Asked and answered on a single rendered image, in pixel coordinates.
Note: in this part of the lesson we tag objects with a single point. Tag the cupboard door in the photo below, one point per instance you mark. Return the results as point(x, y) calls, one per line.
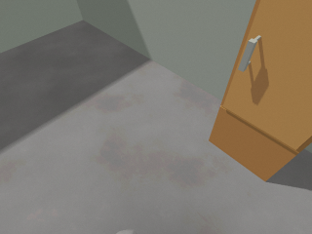
point(274, 93)

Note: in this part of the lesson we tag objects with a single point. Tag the handle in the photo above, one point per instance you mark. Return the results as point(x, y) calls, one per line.
point(245, 61)

